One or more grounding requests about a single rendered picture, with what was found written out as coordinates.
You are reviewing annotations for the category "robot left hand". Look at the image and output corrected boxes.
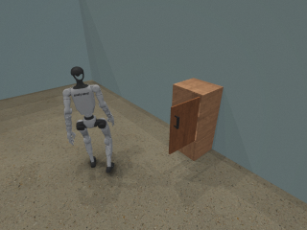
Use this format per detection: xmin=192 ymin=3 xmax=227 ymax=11
xmin=67 ymin=131 xmax=76 ymax=146

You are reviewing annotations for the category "handle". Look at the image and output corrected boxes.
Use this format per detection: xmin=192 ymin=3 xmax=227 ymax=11
xmin=174 ymin=115 xmax=180 ymax=129

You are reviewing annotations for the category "right robot forearm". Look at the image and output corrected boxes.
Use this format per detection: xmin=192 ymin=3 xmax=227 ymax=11
xmin=102 ymin=102 xmax=113 ymax=119

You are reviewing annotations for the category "robot right hand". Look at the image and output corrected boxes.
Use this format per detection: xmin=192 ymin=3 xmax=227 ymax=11
xmin=106 ymin=116 xmax=115 ymax=126

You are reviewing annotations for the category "robot left upper arm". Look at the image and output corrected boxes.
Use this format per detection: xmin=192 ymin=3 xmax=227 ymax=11
xmin=62 ymin=87 xmax=73 ymax=115

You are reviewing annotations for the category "robot head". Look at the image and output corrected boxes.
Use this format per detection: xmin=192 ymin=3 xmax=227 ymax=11
xmin=70 ymin=66 xmax=88 ymax=89

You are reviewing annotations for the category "left robot forearm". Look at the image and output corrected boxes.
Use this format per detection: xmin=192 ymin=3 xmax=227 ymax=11
xmin=63 ymin=108 xmax=72 ymax=132

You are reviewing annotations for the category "right robot shin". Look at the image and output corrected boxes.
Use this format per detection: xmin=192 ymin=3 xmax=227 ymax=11
xmin=105 ymin=138 xmax=113 ymax=167

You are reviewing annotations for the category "robot right upper arm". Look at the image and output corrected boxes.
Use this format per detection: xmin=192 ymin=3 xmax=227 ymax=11
xmin=90 ymin=84 xmax=106 ymax=108

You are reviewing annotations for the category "cupboard door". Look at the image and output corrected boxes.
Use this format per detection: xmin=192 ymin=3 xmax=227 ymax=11
xmin=169 ymin=97 xmax=201 ymax=154

